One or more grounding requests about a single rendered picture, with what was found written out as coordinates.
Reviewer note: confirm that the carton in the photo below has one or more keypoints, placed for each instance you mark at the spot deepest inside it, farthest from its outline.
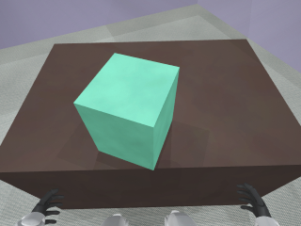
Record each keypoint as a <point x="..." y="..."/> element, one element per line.
<point x="128" y="107"/>

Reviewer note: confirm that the robot right hand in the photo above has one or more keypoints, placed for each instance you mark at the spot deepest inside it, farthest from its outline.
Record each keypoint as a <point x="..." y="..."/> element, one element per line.
<point x="259" y="208"/>

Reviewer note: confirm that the robot thigh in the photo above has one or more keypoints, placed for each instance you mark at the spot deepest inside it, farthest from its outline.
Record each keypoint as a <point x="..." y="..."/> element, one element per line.
<point x="179" y="219"/>
<point x="115" y="221"/>

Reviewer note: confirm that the robot left thigh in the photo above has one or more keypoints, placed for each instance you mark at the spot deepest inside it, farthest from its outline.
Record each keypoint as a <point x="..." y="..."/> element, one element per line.
<point x="115" y="221"/>

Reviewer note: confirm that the robot right forearm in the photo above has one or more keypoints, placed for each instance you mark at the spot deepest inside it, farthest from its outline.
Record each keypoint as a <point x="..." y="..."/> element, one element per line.
<point x="265" y="221"/>

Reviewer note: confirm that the pedestal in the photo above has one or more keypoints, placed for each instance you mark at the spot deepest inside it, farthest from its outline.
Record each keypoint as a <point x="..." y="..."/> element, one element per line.
<point x="230" y="126"/>

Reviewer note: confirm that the robot left hand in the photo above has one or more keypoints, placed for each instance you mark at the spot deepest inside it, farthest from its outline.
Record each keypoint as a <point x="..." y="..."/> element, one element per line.
<point x="45" y="203"/>

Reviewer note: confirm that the robot right thigh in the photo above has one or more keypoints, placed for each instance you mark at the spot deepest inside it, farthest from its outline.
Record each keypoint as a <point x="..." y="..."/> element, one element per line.
<point x="179" y="219"/>

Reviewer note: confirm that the robot left forearm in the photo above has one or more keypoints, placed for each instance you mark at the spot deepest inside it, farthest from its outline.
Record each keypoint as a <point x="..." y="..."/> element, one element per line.
<point x="32" y="219"/>

